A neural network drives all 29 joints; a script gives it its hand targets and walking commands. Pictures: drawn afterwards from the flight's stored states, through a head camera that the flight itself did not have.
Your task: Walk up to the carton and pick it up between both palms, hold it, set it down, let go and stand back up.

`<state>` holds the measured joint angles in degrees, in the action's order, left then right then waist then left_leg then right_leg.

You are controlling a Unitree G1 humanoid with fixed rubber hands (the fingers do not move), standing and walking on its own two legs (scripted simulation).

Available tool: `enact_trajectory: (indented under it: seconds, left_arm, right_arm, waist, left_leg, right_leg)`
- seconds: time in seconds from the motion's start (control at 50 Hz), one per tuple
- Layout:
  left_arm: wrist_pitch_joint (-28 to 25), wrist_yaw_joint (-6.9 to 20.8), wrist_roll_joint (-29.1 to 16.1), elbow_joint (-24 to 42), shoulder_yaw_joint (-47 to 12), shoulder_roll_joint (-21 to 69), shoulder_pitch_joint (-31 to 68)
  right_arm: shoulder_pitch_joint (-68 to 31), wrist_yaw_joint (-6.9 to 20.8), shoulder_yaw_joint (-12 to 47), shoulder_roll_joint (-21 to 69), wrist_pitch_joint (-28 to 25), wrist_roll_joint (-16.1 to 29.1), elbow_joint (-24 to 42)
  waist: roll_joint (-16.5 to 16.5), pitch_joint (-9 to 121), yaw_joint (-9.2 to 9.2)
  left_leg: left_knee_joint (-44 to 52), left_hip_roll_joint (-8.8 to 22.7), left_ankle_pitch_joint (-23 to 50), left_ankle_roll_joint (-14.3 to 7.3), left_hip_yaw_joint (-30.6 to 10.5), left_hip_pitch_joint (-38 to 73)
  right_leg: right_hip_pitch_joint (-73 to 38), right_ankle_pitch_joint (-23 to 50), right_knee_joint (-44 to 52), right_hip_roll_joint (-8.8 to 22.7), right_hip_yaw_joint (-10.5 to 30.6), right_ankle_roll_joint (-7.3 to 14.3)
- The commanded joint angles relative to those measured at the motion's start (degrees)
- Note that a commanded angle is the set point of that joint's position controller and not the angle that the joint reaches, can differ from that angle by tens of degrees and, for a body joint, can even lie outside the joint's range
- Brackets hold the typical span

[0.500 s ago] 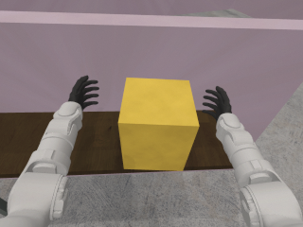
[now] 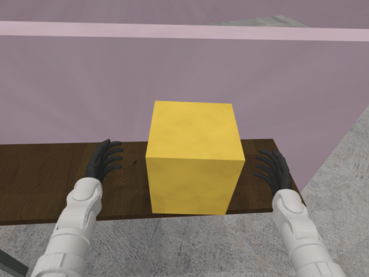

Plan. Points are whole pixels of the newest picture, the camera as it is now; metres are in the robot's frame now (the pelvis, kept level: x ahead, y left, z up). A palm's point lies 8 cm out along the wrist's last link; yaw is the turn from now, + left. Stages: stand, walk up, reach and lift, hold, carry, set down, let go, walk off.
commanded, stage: set down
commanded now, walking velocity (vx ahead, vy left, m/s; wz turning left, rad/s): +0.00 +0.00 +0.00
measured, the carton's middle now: (191, 159) +0.43 -0.01 -0.01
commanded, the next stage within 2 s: let go in 1.70 s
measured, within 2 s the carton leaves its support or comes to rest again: neither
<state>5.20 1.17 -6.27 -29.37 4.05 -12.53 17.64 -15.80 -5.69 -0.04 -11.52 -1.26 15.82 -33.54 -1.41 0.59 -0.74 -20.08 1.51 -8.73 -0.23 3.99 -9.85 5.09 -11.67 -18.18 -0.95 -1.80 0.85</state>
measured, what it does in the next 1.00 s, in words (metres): stands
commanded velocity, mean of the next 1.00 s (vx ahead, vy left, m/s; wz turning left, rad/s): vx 0.00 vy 0.00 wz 0.00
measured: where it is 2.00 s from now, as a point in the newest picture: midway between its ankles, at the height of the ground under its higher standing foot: outside the picture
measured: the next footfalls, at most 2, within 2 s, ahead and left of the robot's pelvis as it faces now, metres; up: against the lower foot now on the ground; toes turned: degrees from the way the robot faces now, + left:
none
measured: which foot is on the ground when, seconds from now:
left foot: down 0.00-1.00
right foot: down 0.00-1.00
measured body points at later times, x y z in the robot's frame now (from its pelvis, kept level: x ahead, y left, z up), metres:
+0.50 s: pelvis +0.01 +0.00 +0.00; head +0.00 +0.01 +0.45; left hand +0.27 +0.22 +0.00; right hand +0.26 -0.21 -0.01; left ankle +0.02 +0.11 -0.75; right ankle -0.02 -0.11 -0.75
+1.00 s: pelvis +0.02 +0.00 +0.00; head +0.01 +0.01 +0.45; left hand +0.22 +0.23 -0.04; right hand +0.22 -0.21 -0.04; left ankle +0.02 +0.11 -0.75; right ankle -0.02 -0.11 -0.75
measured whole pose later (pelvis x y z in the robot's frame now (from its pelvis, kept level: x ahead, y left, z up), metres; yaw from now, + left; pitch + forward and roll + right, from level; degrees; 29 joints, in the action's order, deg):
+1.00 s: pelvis +0.02 +0.00 +0.00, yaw +0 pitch -3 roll +0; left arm -6.6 2.5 -6.4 -28.6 0.0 -14.2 -9.4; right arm 9.8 -3.0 1.7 -8.4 -13.3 7.7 -32.5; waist -1.3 -1.3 1.3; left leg -19.7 1.1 -10.5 0.1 4.2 -5.7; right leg 1.2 -13.7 -18.4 -0.6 -1.5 1.1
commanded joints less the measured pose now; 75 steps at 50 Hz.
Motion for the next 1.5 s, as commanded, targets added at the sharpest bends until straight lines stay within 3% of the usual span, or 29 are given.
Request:
enact_trajectory:
  seconds: [0.0, 0.08, 0.12, 0.14, 0.16, 0.18, 0.2, 0.22, 0.26, 0.36, 0.44, 0.5, 0.58, 0.64, 0.68, 0.7, 0.76, 0.84, 0.86, 0.94, 0.98, 1.04, 1.08, 1.12, 1.18, 1.28, 1.34, 1.42, 1.48]
  left_arm:
    - [-3.73, 0.02, 0.18, 8.4, 1.95, -5.74, 13.31]
    - [-7.48, -0.19, -0.37, 5.41, 1.71, -5.13, 8.5]
    - [-10.37, -0.47, -1.84, 6.48, 0.46, -5.89, 10.05]
    - [-11.96, -0.65, -1.68, 5.72, -0.07, -4.92, 3.83]
    - [-12.67, -0.55, -1.63, 6.37, -0.33, -5.89, 7.7]
    - [-13.78, -0.42, -0.15, 4.24, -0.32, -3.83, -2.19]
    - [-14.31, 0.01, -0.67, 6.11, -0.5, -5.92, 5.19]
    - [-15.2, 0.34, 0.33, 4.94, -0.62, -3.57, -6.65]
    - [-16.2, 1.11, -0.08, 6.06, -0.36, -5.84, -0.87]
    - [-19.15, 0.52, -2.34, 10.22, -2.03, -6.58, -5.25]
    - [-20.51, 0.27, -2.75, 8.66, -2.4, -6.9, -9.09]
    - [-20.41, 0.85, -2.45, 2.64, -2.84, -6.45, -11.11]
    - [-21.28, -0.28, -4.01, 8.19, -4.01, -7.66, -10.29]
    - [-19.84, -0.19, -1.6, 2.03, -3.75, -5.94, -16.02]
    - [-19.16, 0.42, -1.03, 2.14, -2.88, -7.02, -16.74]
    - [-19.67, 0.73, -2.01, 5.99, -2.43, -8.54, -15.75]
    - [-17.61, 0.54, -0.17, 3.41, -2.48, -6.7, -17.64]
    - [-15.08, 1.37, -0.49, 6.65, -1.92, -7.46, -19.98]
    - [-13.86, 1.62, 0.29, 4.13, -2.83, -6.11, -20.86]
    - [-13.25, 1.24, -1.11, 10.05, -2.14, -8.18, -19.06]
    - [-11.2, 0.64, 0.31, 7.98, -2.34, -7.18, -20.23]
    - [-10.37, 0.51, -0.32, 9.14, -2.56, -6.77, -21.6]
    - [-8.84, 0.24, 1.09, 5.96, -3.22, -5.46, -22.44]
    - [-7.95, 0.41, 1.14, 6.98, -2.92, -6.06, -22.28]
    - [-6.81, 0.12, 2.9, 6.28, -2.25, -5.65, -22.97]
    - [-7.64, 0.63, 2.84, 9.02, -0.36, -7.58, -24.82]
    - [-5.22, 0.71, 4.77, 5.47, -1.14, -5.57, -26.9]
    - [-3.37, -0.13, 5.43, 5.99, -1.97, -5.31, -25.84]
    - [-2.28, -0.24, 5.43, 4.39, -2.08, -4.92, -26.08]
  right_arm:
    - [-13.18, 0.72, -1.34, -5.32, -3.2, -1.2, 11.55]
    - [-7.34, 1.27, -0.08, -3.04, -4.03, -1.74, 11.71]
    - [-7.32, 1.47, -1.66, -2.67, -4.98, -2.4, 13.49]
    - [-1.34, 1.64, -0.76, -1.58, -6.07, -2.4, 13.29]
    - [-4.39, 1.5, -1.54, -2.3, -6.38, -2.86, 13.26]
    - [5.1, 1.85, 0.28, -1.1, -7.31, -2.13, 9.18]
    - [-1.39, 1.25, -1.48, -2.44, -7.97, -2.46, 11.52]
    - [9.58, 1.27, 0.78, -1.16, -9.27, -2.09, 8.66]
    - [3.43, 0.49, 0.42, -2.36, -10.85, -2.12, 9.85]
    - [6.42, 1.1, -1.15, -2.56, -14.3, -3.66, 14.47]
    - [10.01, 2.08, -1.17, -2.44, -14.76, -4.38, 13.64]
    - [12.36, 2.39, -0.19, -1.11, -13.93, -5.7, 9.22]
    - [11.97, 2.67, -0.76, -0.77, -14.64, -5.08, 12.8]
    - [15.76, 3.62, -0.15, -1.92, -14.36, -5.63, 6.16]
    - [16.81, 3.13, 0.16, -1.94, -14.77, -5.87, 6.0]
    - [16.18, 2.63, 0.04, -1.71, -15.79, -5.63, 9.97]
    - [16.77, 3.25, 0.8, -2.45, -14.89, -6.13, 4.84]
    - [19.26, 2.28, 0.93, -1.42, -14.7, -7.04, 7.98]
    - [19.5, 2.4, 0.91, -2.28, -14.02, -7.9, 4.45]
    - [18.56, 2.34, -0.17, -1.32, -14.02, -8.23, 10.67]
    - [19.19, 3.38, -0.77, -1.76, -12.38, -9.65, 7.13]
    - [20.8, 3.53, -0.08, -0.95, -11.85, -9.98, 9.78]
    - [20.83, 4.07, -1.0, -1.68, -10.68, -10.87, 5.42]
    - [20.96, 3.93, -1.13, -1.23, -10.26, -11.72, 7.19]
    - [22.13, 4.27, -1.19, -1.15, -9.64, -12.65, 4.43]
    - [23.67, 3.59, -0.06, -1.25, -11.52, -12.23, 6.77]
    - [24.23, 4.37, -0.87, -3.04, -11.0, -13.11, 1.26]
    - [22.61, 5.09, -2.06, -3.07, -10.54, -14.45, 0.6]
    - [22.41, 5.79, -1.5, -3.42, -10.0, -15.26, 0.16]
  waist:
    - [0.25, 13.95, 0.57]
    - [-0.36, 9.09, 2.03]
    - [0.18, 10.94, 1.39]
    - [0.71, 10.29, 1.65]
    - [1.87, 11.49, 0.93]
    - [2.77, 8.44, 1.62]
    - [4.04, 11.01, 0.35]
    - [2.89, 7.9, 0.72]
    - [3.34, 10.45, 0.5]
    - [2.21, 10.17, 0.86]
    - [1.42, 8.04, 1.23]
    - [0.58, 3.18, 1.4]
    - [2.16, 7.56, 1.89]
    - [2.61, 5.15, 1.56]
    - [2.86, 4.5, 1.43]
    - [1.69, 6.8, 1.79]
    - [3.06, 5.05, 2.16]
    - [1.44, 4.28, 1.71]
    - [1.89, 2.17, 1.05]
    - [1.22, 2.95, 1.7]
    - [3.08, 0.62, 2.19]
    - [0.86, 1.18, 2.03]
    - [2.82, -0.5, 2.01]
    - [1.2, -0.05, 1.57]
    - [2.31, 0.48, 2.2]
    - [1.19, 2.67, 2.58]
    - [2.86, 0.69, 1.85]
    - [4.13, -1.51, 1.9]
    - [1.86, -1.26, 1.87]
  left_leg:
    - [-0.74, -1.8, 14.46, 1.29, -2.28, 13.0]
    - [0.85, -1.65, 9.74, 0.3, -2.18, 9.48]
    - [1.21, -1.43, 6.82, 0.34, -2.61, 8.94]
    - [0.69, -1.42, 8.7, 0.56, -2.62, 10.14]
    - [0.43, -1.32, 9.27, 1.06, -2.62, 10.42]
    - [-0.26, -1.22, 13.04, 1.51, -3.05, 13.12]
    - [-0.65, -1.44, 13.03, 1.93, -2.77, 12.61]
    - [-1.61, -1.2, 18.2, 2.0, -3.31, 14.99]
    - [-2.07, -1.54, 17.74, 2.26, -3.33, 13.28]
    - [-1.77, -1.05, 15.79, 2.35, -3.37, 13.58]
    - [-1.12, -0.89, 12.51, 2.04, -3.51, 13.33]
    - [-0.36, -1.01, 8.44, 1.28, -3.55, 11.3]
    - [-0.61, -0.95, 9.7, 1.47, -3.54, 10.87]
    - [-1.09, -0.73, 14.15, 2.26, -3.81, 13.7]
    - [-1.55, -1.19, 14.36, 2.13, -3.11, 13.91]
    - [-1.82, -1.44, 14.63, 1.81, -2.96, 13.81]
    - [-1.17, -1.13, 15.52, 2.38, -3.19, 14.04]
    - [-1.18, -1.57, 16.31, 1.67, -2.65, 15.21]
    - [-0.88, -1.31, 16.13, 2.08, -2.93, 15.67]
    - [-0.48, -1.34, 13.47, 1.99, -2.34, 14.58]
    - [0.42, -0.79, 11.95, 2.1, -2.15, 15.21]
    - [0.19, -0.97, 12.73, 1.64, -1.91, 15.41]
    - [0.83, -0.4, 11.22, 2.06, -2.39, 15.28]
    - [0.6, -0.7, 10.43, 1.66, -1.77, 15.53]
    - [0.57, -0.7, 11.63, 1.94, -1.77, 15.67]
    - [-0.99, -1.55, 16.45, 2.01, -1.07, 15.36]
    - [-0.67, -1.18, 16.27, 2.75, -1.59, 17.0]
    - [-0.14, -0.62, 13.22, 2.52, -1.52, 16.84]
    - [-0.24, -0.58, 12.53, 2.12, -1.5, 16.34]
  right_leg:
    - [3.91, 9.38, 2.66, -0.85, 1.89, -1.5]
    - [4.41, 5.77, 2.85, 0.14, 3.04, -0.92]
    - [5.95, 2.24, 3.15, 0.7, 3.34, -0.63]
    - [5.61, 4.14, 2.86, 0.65, 3.46, -0.45]
    - [6.17, 3.86, 2.92, 0.57, 3.72, -0.37]
    - [5.4, 7.03, 2.82, 0.48, 3.48, -0.01]
    - [6.37, 6.63, 3.28, 0.75, 3.71, -0.2]
    - [4.46, 12.54, 2.61, 0.33, 3.49, -0.06]
    - [3.82, 13.82, 2.23, 0.62, 3.63, -0.67]
    - [6.4, 8.99, 2.38, 0.09, 2.95, -0.11]
    - [7.38, 5.47, 3.03, 0.63, 3.24, 0.05]
    - [8.3, 2.51, 3.63, 1.49, 3.72, 0.08]
    - [7.58, 3.01, 2.76, 1.47, 3.7, 0.09]
    - [7.85, 5.96, 3.07, 0.65, 3.02, 0.55]
    - [6.82, 8.35, 3.12, 1.14, 3.45, 0.07]
    - [5.66, 9.73, 2.77, 1.31, 3.45, -0.49]
    - [5.58, 8.97, 2.92, 0.73, 2.74, 0.11]
    - [4.75, 12.72, 3.4, 1.39, 3.13, -0.7]
    - [5.72, 12.31, 3.52, 1.03, 2.65, -0.53]
    - [6.19, 7.22, 4.09, 1.28, 2.32, -0.46]
    - [8.38, 1.98, 4.89, 0.88, 1.75, 0.65]
    - [7.58, 3.91, 5.1, 1.06, 2.1, 0.32]
    - [8.25, 1.01, 5.21, 0.56, 1.47, 0.94]
    - [7.98, 1.18, 5.68, 1.05, 1.76, 0.53]
    - [8.07, 1.57, 5.26, 0.67, 1.34, 0.59]
    - [4.46, 12.06, 3.63, 1.31, 2.0, -1.0]
    - [7.12, 9.48, 4.47, 0.56, 0.89, -0.35]
    - [10.41, 2.87, 5.4, 0.38, 0.28, 0.66]
    - [10.19, 2.74, 5.2, 0.45, 0.31, 0.23]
